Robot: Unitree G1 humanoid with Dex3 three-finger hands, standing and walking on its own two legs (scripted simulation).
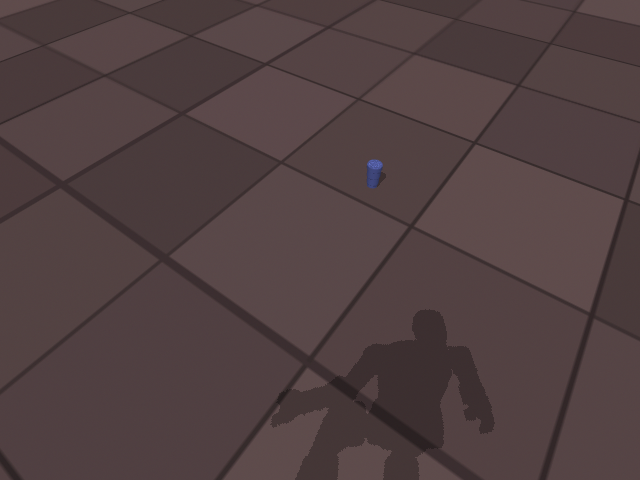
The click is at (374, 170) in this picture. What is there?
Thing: tapered cup
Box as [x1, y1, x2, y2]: [367, 159, 382, 188]
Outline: 375,159 370,160 367,163 367,185 372,188 375,187 378,182 378,178 382,167 382,163
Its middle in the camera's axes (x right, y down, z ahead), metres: +0.24 -0.28 +1.79
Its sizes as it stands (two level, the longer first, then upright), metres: 0.071 0.071 0.126
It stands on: the floor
